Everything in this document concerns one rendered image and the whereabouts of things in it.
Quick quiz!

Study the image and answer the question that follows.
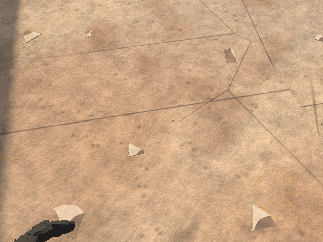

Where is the left robot hand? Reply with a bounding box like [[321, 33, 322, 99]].
[[14, 220, 75, 242]]

